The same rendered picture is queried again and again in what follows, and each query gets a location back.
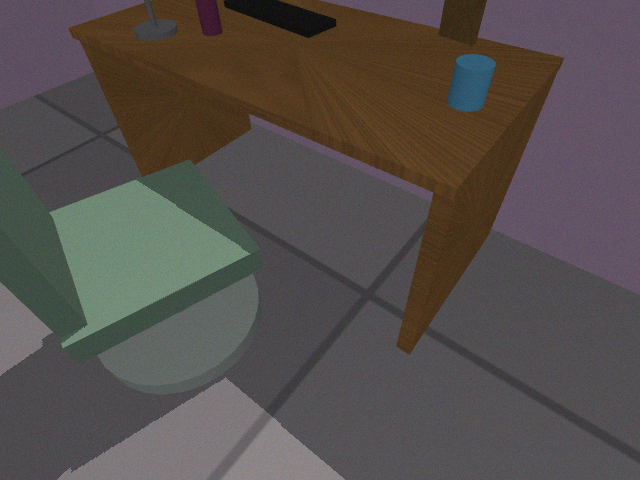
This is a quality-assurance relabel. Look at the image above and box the desk lamp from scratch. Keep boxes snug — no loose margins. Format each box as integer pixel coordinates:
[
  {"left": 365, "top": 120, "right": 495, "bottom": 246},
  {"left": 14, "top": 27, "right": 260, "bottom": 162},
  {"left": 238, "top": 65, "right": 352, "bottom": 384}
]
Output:
[{"left": 134, "top": 0, "right": 178, "bottom": 41}]

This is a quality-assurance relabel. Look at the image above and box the desk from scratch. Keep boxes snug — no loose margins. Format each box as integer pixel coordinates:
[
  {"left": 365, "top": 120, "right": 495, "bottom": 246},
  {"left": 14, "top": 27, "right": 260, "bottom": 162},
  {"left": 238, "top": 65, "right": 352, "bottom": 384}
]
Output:
[{"left": 68, "top": 0, "right": 564, "bottom": 354}]

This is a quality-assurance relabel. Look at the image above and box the office chair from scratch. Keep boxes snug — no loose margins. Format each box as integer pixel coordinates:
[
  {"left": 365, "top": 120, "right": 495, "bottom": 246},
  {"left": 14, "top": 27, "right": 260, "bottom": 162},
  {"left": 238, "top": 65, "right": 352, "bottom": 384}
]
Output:
[{"left": 0, "top": 147, "right": 264, "bottom": 395}]

